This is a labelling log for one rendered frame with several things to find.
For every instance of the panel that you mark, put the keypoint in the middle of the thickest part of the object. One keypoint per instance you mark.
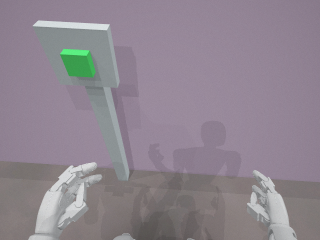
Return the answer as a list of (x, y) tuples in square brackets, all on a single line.
[(55, 36)]

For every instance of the robot right hand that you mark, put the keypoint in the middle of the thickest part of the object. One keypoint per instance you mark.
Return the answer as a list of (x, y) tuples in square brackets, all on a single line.
[(272, 209)]

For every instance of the right robot forearm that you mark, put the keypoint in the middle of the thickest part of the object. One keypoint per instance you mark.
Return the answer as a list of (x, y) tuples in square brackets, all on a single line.
[(280, 231)]

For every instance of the robot left hand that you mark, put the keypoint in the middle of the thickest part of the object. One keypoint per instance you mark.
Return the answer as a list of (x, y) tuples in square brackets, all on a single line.
[(51, 218)]

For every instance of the button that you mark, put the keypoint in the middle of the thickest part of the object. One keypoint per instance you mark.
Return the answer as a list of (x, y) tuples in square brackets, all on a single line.
[(78, 63)]

